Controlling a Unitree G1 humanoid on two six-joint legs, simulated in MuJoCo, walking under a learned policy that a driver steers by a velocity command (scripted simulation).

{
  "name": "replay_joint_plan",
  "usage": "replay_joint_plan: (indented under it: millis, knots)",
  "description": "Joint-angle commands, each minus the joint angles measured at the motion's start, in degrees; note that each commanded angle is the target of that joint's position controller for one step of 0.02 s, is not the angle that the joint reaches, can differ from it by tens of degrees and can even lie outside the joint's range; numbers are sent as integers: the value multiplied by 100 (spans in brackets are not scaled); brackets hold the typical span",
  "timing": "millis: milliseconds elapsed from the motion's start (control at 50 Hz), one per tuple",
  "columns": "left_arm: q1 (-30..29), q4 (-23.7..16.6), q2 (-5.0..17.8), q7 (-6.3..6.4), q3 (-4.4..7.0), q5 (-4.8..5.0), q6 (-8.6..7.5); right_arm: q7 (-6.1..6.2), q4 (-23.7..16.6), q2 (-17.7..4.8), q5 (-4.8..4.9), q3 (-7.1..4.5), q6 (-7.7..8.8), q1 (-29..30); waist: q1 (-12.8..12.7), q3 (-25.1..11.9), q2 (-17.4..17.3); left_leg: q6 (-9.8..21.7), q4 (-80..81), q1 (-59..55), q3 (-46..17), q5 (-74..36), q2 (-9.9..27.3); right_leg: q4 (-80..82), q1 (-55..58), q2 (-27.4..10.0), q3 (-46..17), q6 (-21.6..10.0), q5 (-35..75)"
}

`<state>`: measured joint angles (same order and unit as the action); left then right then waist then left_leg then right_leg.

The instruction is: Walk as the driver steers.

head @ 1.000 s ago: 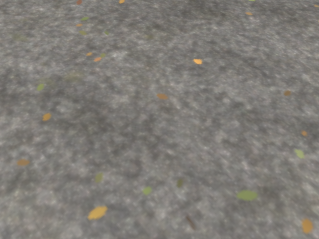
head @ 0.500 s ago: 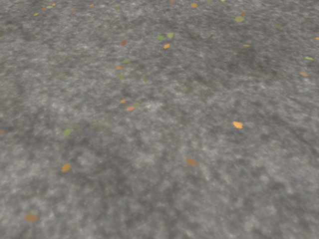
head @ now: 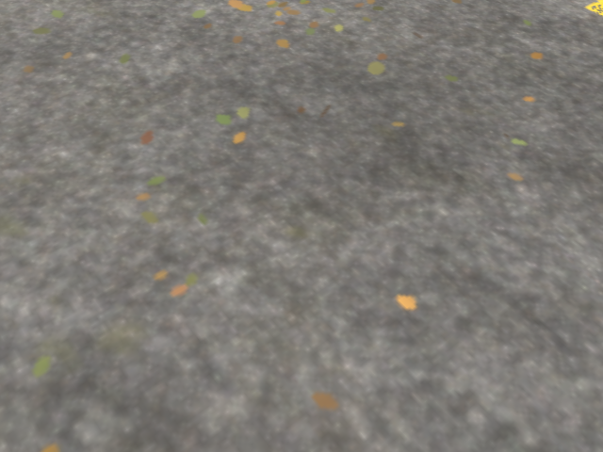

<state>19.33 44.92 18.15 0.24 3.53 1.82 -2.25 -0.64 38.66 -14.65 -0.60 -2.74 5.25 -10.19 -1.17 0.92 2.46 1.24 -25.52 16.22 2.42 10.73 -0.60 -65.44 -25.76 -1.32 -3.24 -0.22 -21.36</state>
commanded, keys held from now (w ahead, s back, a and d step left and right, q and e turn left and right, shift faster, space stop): w+e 0.66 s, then w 0.02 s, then w+q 0.12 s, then e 0.20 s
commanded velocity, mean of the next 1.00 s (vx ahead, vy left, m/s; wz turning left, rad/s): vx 0.47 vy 0.00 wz -0.47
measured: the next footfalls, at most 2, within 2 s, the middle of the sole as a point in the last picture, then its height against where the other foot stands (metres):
right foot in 0.36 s outside the picture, level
left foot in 0.84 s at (343, 380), level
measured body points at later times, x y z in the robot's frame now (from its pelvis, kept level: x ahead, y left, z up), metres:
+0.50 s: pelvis +0.25 -0.08 -0.01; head +0.29 -0.11 +0.44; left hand +0.47 +0.14 -0.10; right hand +0.29 -0.39 -0.12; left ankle +0.23 +0.09 -0.65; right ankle +0.29 -0.16 -0.74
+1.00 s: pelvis +0.53 -0.12 +0.00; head +0.57 -0.12 +0.45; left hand +0.73 +0.10 -0.13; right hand +0.55 -0.42 -0.09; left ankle +0.62 -0.06 -0.74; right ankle +0.39 -0.21 -0.65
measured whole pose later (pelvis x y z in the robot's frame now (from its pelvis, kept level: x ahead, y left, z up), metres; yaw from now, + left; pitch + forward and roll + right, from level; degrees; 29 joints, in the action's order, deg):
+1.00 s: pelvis +0.53 -0.12 +0.00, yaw -29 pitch +1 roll +0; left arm 17.2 42.3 17.7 1.4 3.5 1.0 0.1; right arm -1.9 41.0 -14.8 -1.1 -2.1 5.3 -8.3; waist -0.8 3.1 2.1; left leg 2.9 -27.0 19.0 3.5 9.2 -1.1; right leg -66.3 -24.9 2.3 -6.6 1.9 -27.0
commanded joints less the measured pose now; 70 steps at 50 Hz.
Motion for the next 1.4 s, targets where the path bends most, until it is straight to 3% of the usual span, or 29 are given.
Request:
replay_joint_plan:
  millis: [20, 160, 260, 300, 340, 360, 380, 400, 420, 440, 460, 480, 560, 660, 800, 820, 840, 860, 880, 900, 940, 1000, 1080, 1160, 1260, 1340, 1360, 1380, 1400]
  knots:
    - [-179, -558, 239, -38, 96, -10, 34, 11, -101, -572, -2, -199, 107, -179, 153, -9, -916, 957, 1541, -1023, -1368, -602, 1566, 1, -1338, -554, -248, 75, 464]
    - [-1138, -931, 49, -227, -9, -62, 26, 87, 237, -1022, 45, -350, 104, -291, 337, 214, -541, 875, 1768, -1057, 43, -1438, 1462, 1980, -1185, -516, 43, 74, 2181]
    - [-1880, -1307, 164, -364, 7, -54, 37, 100, 484, -1296, 189, -440, -33, -655, 503, 405, -507, 665, 1487, -1781, 467, -1818, 1689, 2804, -1135, -357, 395, -229, 1865]
    - [-1760, -1382, 322, -383, 90, -82, 66, 122, 510, -1465, 234, -488, -113, -660, 321, 185, -657, 542, 831, -2033, 680, -3468, 1699, 2911, -648, -48, 706, -453, 1266]
    - [-514, -1109, 726, -328, 344, -71, 115, 160, 488, -1498, 281, -480, -202, -590, -431, -553, -638, 308, -1003, -1667, 1007, -4699, 1461, 3284, 1173, 468, 982, -796, 1276]
    - [521, -845, 1155, -220, 547, -45, 176, 188, 412, -1283, 163, -381, -182, -690, -862, -1092, -227, 51, -2671, -358, 1028, -3356, 1238, 3351, 2976, 152, 220, -1081, 1426]
    - [334, -892, 1856, -168, 629, 19, 139, 116, 47, -437, -92, -101, -58, -1216, -124, -1516, 1404, -332, -4758, 2274, 658, 2033, 103, 3866, 4740, -1396, -3089, -2130, 446]
    - [512, -1108, 1420, -195, 485, -23, 37, 44, 17, -844, 86, -129, 146, -713, -564, -2325, 743, -262, -5405, 2832, -723, 2410, -22, 4732, 5005, -1794, -4516, -2370, -410]
    - [343, -1013, 1080, -221, 381, -75, -51, 4, -158, -1147, 304, -210, 240, -140, -639, -1477, 408, -151, -5336, 3286, -764, 1830, 231, 4888, 4486, -1642, -3708, -2061, -63]
    - [46, -1011, 948, -216, 335, -63, -92, 30, -171, -1072, 254, -170, 296, -54, -399, -954, 56, -86, -4856, 3120, -727, 1328, 465, 4879, 3662, -1395, -3026, -1871, 444]
    - [-358, -1069, 775, -200, 279, -80, -95, 76, -104, -1070, 96, -188, 304, -68, -144, -630, -138, -127, -4360, 2741, -731, 1027, 638, 4900, 2877, -1183, -2508, -1722, 1093]
    - [-608, -1164, 637, -175, 223, -153, -102, 83, -69, -1108, 28, -223, 252, -183, 73, -513, -30, -158, -4084, 2304, -780, 814, 753, 5011, 2317, -1014, -2168, -1671, 1647]
    - [-618, -1077, 734, -60, 248, -143, -142, 85, -94, -839, -50, -162, 49, -93, 216, -268, -48, -466, -3138, 1882, -587, 274, 654, 5267, 1321, -741, -1518, -1717, 2573]
    - [-183, -843, 858, 55, 294, -67, -77, 1, -339, -569, 12, -26, 81, 1017, -215, -19, 130, -560, -1048, 1344, -524, -1501, 231, 5184, 956, -344, -1175, -1296, 1771]
    - [222, -456, 787, 27, 258, -108, -43, -151, -361, -853, 102, -105, 167, 1047, -249, 93, 450, 21, -334, 1242, -412, -812, 243, 4554, 2279, -1033, -1507, -1081, 2313]
    - [178, -446, 706, 26, 229, -91, -19, -115, -286, -943, 24, -172, 188, 731, -40, -12, 382, 183, -30, 648, -315, -788, 100, 4013, 2281, -791, -1441, -939, 3294]
    - [129, -489, 549, 34, 157, -124, -2, -88, -197, -1136, -86, -259, 235, 125, 291, -592, 205, 408, -62, -433, -503, -1536, 352, 3007, 2088, -417, -1210, -718, 3789]
    - [451, -617, 302, 57, 48, -212, -23, -75, -171, -1576, -221, -355, 261, -608, 412, -1605, -692, 981, -448, -2391, -1765, -2894, 1500, 1269, 824, 151, -889, -357, 2275]
    - [1094, -491, 136, 69, -9, -116, -61, -136, 58, -1564, -138, -391, 169, -1007, 327, -2191, -2061, 1721, 61, -3524, -3738, -2841, 2473, -342, -669, 840, -638, 16, -1435]
    - [810, -422, 704, 91, 120, -52, -38, -155, 7, -1119, 41, -268, 131, -996, 484, -1772, -1195, 1529, 236, -3169, -3662, -2255, 2413, -909, -1089, 589, -1029, 72, -1431]
    - [-74, -620, 819, 138, 192, -60, 87, -122, -91, -753, -15, -125, 61, -254, 378, -756, -488, 1185, 318, -1872, -2105, -3248, 1980, -744, -1131, 237, -730, 207, -823]
    - [120, -608, 497, 163, 212, -64, 310, -86, 1, -655, -82, -93, 32, 203, -10, -469, -939, 1030, 711, -765, -1017, -3655, 1483, -43, -391, -28, -341, 349, -260]
    - [-155, -835, 284, 179, 177, -99, 434, 82, 153, -922, -23, -196, -99, 291, 14, -549, -912, 1219, 966, -919, -500, -3725, 1637, 708, -580, -182, -141, 492, 372]
    - [-559, -1027, 254, 73, 175, -107, 439, 188, 231, -1005, 2, -223, -282, 400, 146, -491, -835, 1152, 1119, -939, 12, -2854, 1594, 1538, -330, -309, 82, 425, 1111]
    - [-1086, -1359, 304, -74, 209, -111, 496, 134, 359, -1226, 100, -312, -469, 300, 327, -242, -788, 1119, 892, -1287, 139, -2393, 1811, 2347, -248, -271, 386, 230, 763]
    - [-994, -1480, 360, -174, 282, -85, 521, 114, 400, -1298, 258, -365, -541, 372, 142, -285, -819, 780, 33, -1511, 288, -2799, 1845, 3481, 295, -46, 657, -111, 834]
    - [-707, -1418, 514, -141, 356, -111, 500, 112, 472, -1222, 276, -354, -530, 244, -12, -444, -636, 491, -603, -1282, 532, -2845, 1577, 4130, 982, 81, 599, -306, 1654]
    - [-231, -1361, 1090, -26, 535, -132, 480, 99, 439, -1050, 132, -306, -480, 92, -119, -864, 209, 24, -1864, -317, 841, -1866, 1085, 4251, 2298, -505, -375, -699, 3960]
    - [-186, -1457, 1704, 65, 628, -226, 450, 69, 110, -711, -144, -154, -428, 195, 22, -1104, 1650, -527, -3612, 1664, 819, 2356, 76, 4065, 3356, -1963, -2492, -1997, 5976]
Over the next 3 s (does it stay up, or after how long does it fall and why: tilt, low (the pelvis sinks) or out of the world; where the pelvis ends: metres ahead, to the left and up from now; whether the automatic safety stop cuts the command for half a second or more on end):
stays up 0.65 -0.16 0.01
